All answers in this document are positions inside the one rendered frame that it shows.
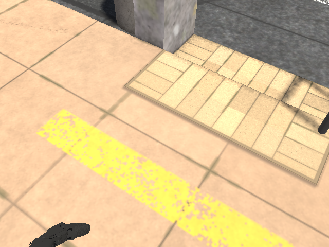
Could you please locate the robot left hand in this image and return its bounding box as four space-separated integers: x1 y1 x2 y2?
29 222 90 247

